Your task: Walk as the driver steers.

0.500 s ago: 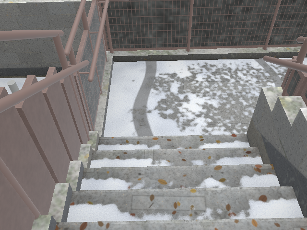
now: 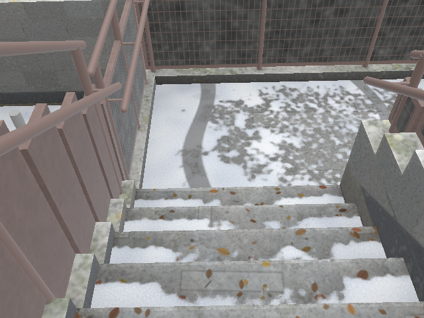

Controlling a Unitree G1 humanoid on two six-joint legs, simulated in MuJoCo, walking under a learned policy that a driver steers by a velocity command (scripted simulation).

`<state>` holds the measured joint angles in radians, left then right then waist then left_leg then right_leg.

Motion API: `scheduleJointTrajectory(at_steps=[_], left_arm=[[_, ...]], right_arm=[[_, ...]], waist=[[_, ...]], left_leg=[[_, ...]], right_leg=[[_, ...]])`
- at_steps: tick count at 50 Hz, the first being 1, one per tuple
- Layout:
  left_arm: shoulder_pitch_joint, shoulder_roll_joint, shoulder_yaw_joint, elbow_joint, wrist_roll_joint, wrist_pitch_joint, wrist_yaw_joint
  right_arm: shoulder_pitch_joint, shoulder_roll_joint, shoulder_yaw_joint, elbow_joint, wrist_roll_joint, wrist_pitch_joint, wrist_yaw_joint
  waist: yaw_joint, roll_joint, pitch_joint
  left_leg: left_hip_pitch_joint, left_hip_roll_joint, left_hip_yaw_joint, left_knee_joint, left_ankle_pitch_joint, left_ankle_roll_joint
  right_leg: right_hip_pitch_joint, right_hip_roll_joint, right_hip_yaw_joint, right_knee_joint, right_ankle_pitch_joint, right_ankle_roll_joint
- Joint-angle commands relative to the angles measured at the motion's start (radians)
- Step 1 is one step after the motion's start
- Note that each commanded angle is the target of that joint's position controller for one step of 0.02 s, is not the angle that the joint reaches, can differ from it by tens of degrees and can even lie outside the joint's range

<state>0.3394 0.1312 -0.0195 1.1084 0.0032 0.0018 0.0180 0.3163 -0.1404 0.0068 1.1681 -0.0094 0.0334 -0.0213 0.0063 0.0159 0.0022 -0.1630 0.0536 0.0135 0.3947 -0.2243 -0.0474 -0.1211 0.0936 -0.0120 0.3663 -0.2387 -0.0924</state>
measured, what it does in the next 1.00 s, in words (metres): lifts its left foot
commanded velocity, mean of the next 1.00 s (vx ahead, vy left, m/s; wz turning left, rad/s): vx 0.10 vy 0.00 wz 0.00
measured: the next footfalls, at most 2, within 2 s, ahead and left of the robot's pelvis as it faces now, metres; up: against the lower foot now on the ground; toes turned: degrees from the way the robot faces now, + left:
left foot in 1.06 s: +0.15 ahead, +0.18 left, -0.01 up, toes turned +3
right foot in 1.52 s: +0.54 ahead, +0.13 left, -0.34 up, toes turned +0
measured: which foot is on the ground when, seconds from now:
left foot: down 0.00-0.70, up 0.72-1.00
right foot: down 0.00-1.00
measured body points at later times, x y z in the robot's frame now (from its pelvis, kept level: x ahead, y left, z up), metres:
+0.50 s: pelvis +0.01 +0.00 +0.00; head +0.01 -0.01 +0.45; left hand -0.02 +0.21 -0.16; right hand -0.03 -0.21 -0.17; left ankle -0.01 +0.15 -0.74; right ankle -0.03 -0.06 -0.74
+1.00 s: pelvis +0.08 +0.05 -0.03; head +0.08 +0.07 +0.42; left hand -0.05 +0.28 -0.18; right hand +0.13 -0.21 -0.17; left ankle +0.08 +0.14 -0.72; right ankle -0.03 -0.06 -0.74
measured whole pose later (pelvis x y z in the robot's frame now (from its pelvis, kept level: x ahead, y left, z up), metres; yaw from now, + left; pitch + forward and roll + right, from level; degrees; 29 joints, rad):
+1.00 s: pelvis +0.08 +0.05 -0.03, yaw +1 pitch +0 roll -1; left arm 0.54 0.22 0.06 1.15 0.05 -0.05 0.03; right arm 0.26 -0.21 -0.07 1.09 -0.03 -0.02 -0.01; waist 0.07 -0.02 -0.03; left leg -0.44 0.02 0.05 0.93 -0.32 0.04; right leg -0.10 0.05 0.00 0.61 -0.51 -0.06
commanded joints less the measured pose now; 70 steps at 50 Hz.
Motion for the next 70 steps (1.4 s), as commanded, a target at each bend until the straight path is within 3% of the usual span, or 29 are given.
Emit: scheduleJointTrajectory(at_steps=[1, 31, 33, 35, 37, 40, 42, 43, 45, 47, 49, 50, 51, 52, 53, 54, 56, 57, 58, 59, 60, 61, 62, 64, 65, 66, 67, 69, 70], left_arm=[[0.078, 0.077, 0.012, -0.007, 0.0, -0.003, 0.002], [0.09, 0.069, 0.012, 0.0, 0.0, -0.006, 0.004], [0.095, 0.078, 0.016, -0.001, 0.001, -0.002, 0.003], [0.104, 0.138, 0.042, -0.01, 0.0, 0.01, 0.0], [0.171, 0.163, 0.061, -0.007, 0.008, 0.016, -0.003], [0.23, 0.162, 0.074, 0.004, 0.026, 0.006, 0.005], [0.22, 0.159, 0.078, -0.002, 0.024, -0.002, 0.009], [0.219, 0.164, 0.086, 0.003, 0.035, -0.014, 0.009], [0.196, 0.16, 0.086, 0.009, 0.022, -0.048, 0.019], [0.202, 0.167, 0.091, 0.019, 0.038, -0.061, 0.023], [0.199, 0.208, 0.098, -0.002, 0.06, -0.081, 0.009], [0.177, 0.211, 0.1, -0.011, 0.06, -0.085, 0.005], [0.22, 0.195, 0.097, 0.02, 0.064, -0.104, 0.01], [0.292, 0.172, 0.087, 0.038, 0.064, -0.116, 0.012], [0.33, 0.172, 0.082, 0.042, 0.065, -0.124, 0.013], [0.44, 0.147, 0.073, 0.059, 0.062, -0.124, 0.004], [0.521, 0.137, 0.07, 0.09, 0.078, -0.115, 0.022], [0.501, 0.147, 0.066, 0.082, 0.09, -0.114, 0.03], [0.402, 0.145, 0.06, 0.056, 0.106, -0.099, 0.028], [0.248, 0.129, 0.051, -0.006, 0.107, -0.081, 0.009], [0.1, 0.126, 0.04, -0.062, 0.082, -0.087, 0.012], [-0.014, 0.174, 0.056, -0.084, 0.06, -0.106, 0.016], [-0.053, 0.18, 0.063, -0.087, 0.033, -0.125, 0.009], [-0.002, 0.151, 0.066, -0.036, 0.027, -0.136, -0.004], [0.063, 0.176, 0.083, -0.013, 0.05, -0.122, -0.01], [0.011, 0.192, 0.085, 0.0, 0.059, -0.129, -0.003], [0.09, 0.121, 0.071, 0.018, 0.051, -0.134, -0.005], [0.223, -0.006, 0.047, 0.09, 0.051, -0.109, -0.01], [0.416, 0.009, 0.052, 0.158, 0.057, -0.093, -0.006]], right_arm=[[0.078, -0.065, -0.009, -0.002, 0.0, -0.002, -0.002], [0.088, -0.062, -0.014, 0.001, 0.001, -0.004, -0.003], [0.088, -0.059, -0.016, 0.002, -0.003, -0.002, -0.002], [0.072, -0.068, -0.026, -0.018, -0.015, 0.0, 0.002], [0.009, -0.07, -0.032, -0.052, -0.03, 0.002, 0.006], [-0.059, -0.068, -0.038, -0.102, -0.032, -0.013, 0.01], [-0.063, -0.078, -0.043, -0.116, -0.025, -0.025, 0.011], [0.009, -0.075, -0.051, -0.08, -0.037, -0.028, 0.017], [-0.016, -0.122, -0.072, -0.095, -0.033, -0.05, 0.006], [-0.03, -0.151, -0.091, -0.09, -0.037, -0.057, 0.005], [-0.021, -0.137, -0.093, -0.101, -0.014, -0.063, 0.006], [0.01, -0.143, -0.097, -0.093, -0.018, -0.064, 0.006], [-0.07, -0.148, -0.105, -0.121, -0.018, -0.071, 0.002], [-0.184, -0.173, -0.116, -0.165, -0.004, -0.086, 0.004], [-0.291, -0.173, -0.113, -0.208, -0.009, -0.1, 0.01], [-0.404, -0.192, -0.115, -0.253, -0.012, -0.119, 0.013], [-0.445, -0.163, -0.118, -0.278, -0.02, -0.14, 0.02], [-0.399, -0.136, -0.108, -0.283, -0.021, -0.15, 0.026], [-0.244, -0.14, -0.109, -0.245, -0.011, -0.164, 0.021], [0.082, -0.21, -0.124, -0.133, 0.01, -0.178, 0.022], [0.259, -0.263, -0.14, -0.086, 0.032, -0.151, 0.024], [0.298, -0.264, -0.141, -0.077, 0.0, -0.124, 0.012], [0.263, -0.249, -0.132, -0.083, -0.044, -0.104, -0.002], [0.177, -0.203, -0.11, -0.106, -0.058, -0.104, -0.015], [0.205, -0.218, -0.112, -0.086, -0.034, -0.115, -0.011], [0.223, -0.121, -0.09, -0.072, -0.033, -0.141, -0.024], [0.094, -0.062, -0.081, -0.095, -0.006, -0.164, -0.047], [0.0, -0.097, -0.088, -0.115, 0.022, -0.168, -0.065], [-0.068, -0.125, -0.095, -0.138, 0.04, -0.173, -0.061]], waist=[[0.0, -0.015, 0.068], [0.0, -0.017, 0.073], [0.008, -0.029, 0.065], [0.018, -0.084, 0.098], [0.059, -0.1, 0.176], [0.087, -0.115, 0.203], [0.075, -0.101, 0.183], [0.061, -0.091, 0.126], [0.031, -0.066, 0.108], [0.03, -0.09, 0.142], [0.014, -0.114, 0.146], [-0.004, -0.107, 0.146], [0.027, -0.125, 0.169], [0.095, -0.085, 0.171], [0.143, -0.092, 0.189], [0.22, -0.058, 0.206], [0.254, -0.033, 0.199], [0.231, -0.062, 0.162], [0.13, -0.006, 0.08], [-0.051, 0.324, -0.032], [-0.176, 0.385, -0.057], [-0.235, 0.284, 0.054], [-0.219, 0.173, 0.14], [-0.13, -0.001, 0.216], [-0.087, 0.022, 0.219], [-0.095, -0.092, 0.235], [0.02, -0.143, 0.24], [0.102, -0.093, 0.179], [0.21, -0.094, 0.069]], left_leg=[[-0.014, 0.072, -0.062, -0.039, 0.092, 0.038], [-0.009, 0.073, -0.061, -0.044, 0.102, 0.039], [-0.009, 0.045, -0.036, -0.032, -0.007, 0.043], [-0.088, -0.028, 0.043, 0.077, -0.206, 0.062], [-0.252, -0.059, 0.09, 0.197, -0.27, 0.075], [-0.395, -0.024, 0.033, 0.329, -0.278, 0.087], [-0.397, -0.017, 0.022, 0.35, -0.235, 0.09], [-0.333, -0.013, 0.017, 0.531, -0.105, 0.088], [-0.399, 0.005, 0.002, 0.539, -0.1, 0.082], [-0.424, -0.002, -0.005, 0.558, -0.113, 0.088], [-0.395, -0.002, -0.004, 0.569, -0.085, 0.091], [-0.329, -0.015, 0.017, 0.555, -0.092, 0.091], [-0.484, 0.064, -0.15, 0.549, 0.097, 0.094], [-0.704, 0.054, -0.149, 0.464, 0.181, 0.081], [-0.811, 0.055, -0.144, 0.414, 0.203, 0.068], [-0.904, 0.042, -0.138, 0.403, 0.088, 0.049], [-1.001, -0.004, -0.156, 0.446, -0.007, 0.022], [-0.92, -0.014, -0.188, 0.431, -0.041, 0.023], [-0.622, -0.016, -0.237, 0.32, 0.011, 0.034], [-0.066, 0.029, -0.249, 0.028, 0.346, 0.013], [0.261, 0.101, -0.362, -0.037, -0.028, -0.056], [0.27, 0.129, -0.422, 0.014, -0.094, -0.034], [0.242, 0.151, -0.416, 0.043, -0.003, 0.013], [0.143, 0.134, -0.331, 0.144, 0.017, 0.13], [0.136, 0.148, -0.331, 0.211, 0.139, 0.168], [0.046, 0.061, -0.214, 0.274, 0.074, 0.121], [-0.302, -0.038, -0.012, 0.376, -0.099, 0.07], [-0.593, -0.028, 0.052, 0.439, -0.021, 0.091], [-0.699, -0.01, 0.061, 0.575, 0.184, 0.073]], right_leg=[[-0.047, -0.184, 0.15, -0.075, 0.246, 0.028], [-0.035, -0.187, 0.146, -0.071, 0.272, 0.027], [-0.038, -0.172, 0.16, -0.113, 0.022, 0.014], [-0.057, -0.181, 0.223, -0.151, -0.347, -0.042], [-0.05, -0.256, 0.338, -0.198, -0.563, -0.11], [-0.011, -0.332, 0.421, -0.202, -0.464, -0.184], [-0.005, -0.336, 0.395, -0.171, -0.356, -0.192], [-0.048, -0.339, 0.362, -0.124, -0.28, -0.216], [-0.013, -0.343, 0.339, -0.03, -0.091, -0.209], [-0.027, -0.34, 0.327, 0.066, 0.008, -0.204], [-0.079, -0.334, 0.315, 0.111, 0.054, -0.201], [-0.132, -0.323, 0.295, 0.158, 0.066, -0.188], [-0.018, -0.363, 0.351, 0.244, 0.006, -0.171], [0.153, -0.337, 0.35, 0.309, -0.149, -0.181], [0.215, -0.333, 0.38, 0.327, -0.168, -0.192], [0.266, -0.304, 0.409, 0.357, -0.185, -0.197], [0.358, -0.305, 0.395, 0.542, -0.026, -0.16], [0.294, -0.299, 0.394, 0.627, 0.035, -0.134], [0.109, -0.244, 0.321, 0.835, 0.023, -0.083], [-0.281, -0.068, 0.054, 1.123, -0.205, 0.027], [-0.662, -0.054, 0.045, 1.152, -0.43, 0.029], [-0.812, -0.071, 0.102, 1.186, -0.346, 0.019], [-0.883, -0.078, 0.1, 1.149, -0.256, 0.021], [-0.9, -0.128, 0.037, 0.978, -0.169, 0.033], [-0.899, -0.139, 0.028, 0.987, -0.184, 0.046], [-0.832, -0.115, 0.023, 0.791, 0.019, 0.048], [-0.487, -0.074, -0.082, 0.454, 0.414, 0.072], [-0.001, 0.018, -0.19, 0.4, 0.619, 0.102], [0.243, 0.048, -0.196, 0.554, 0.731, 0.072]])
Keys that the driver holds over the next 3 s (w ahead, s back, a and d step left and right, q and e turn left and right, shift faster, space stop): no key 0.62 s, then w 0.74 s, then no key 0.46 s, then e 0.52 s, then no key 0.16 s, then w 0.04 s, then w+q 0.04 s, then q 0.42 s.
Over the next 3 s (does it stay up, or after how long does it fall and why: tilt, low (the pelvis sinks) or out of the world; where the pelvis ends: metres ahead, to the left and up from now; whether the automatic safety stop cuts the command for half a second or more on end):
stays up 0.57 0.16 -0.36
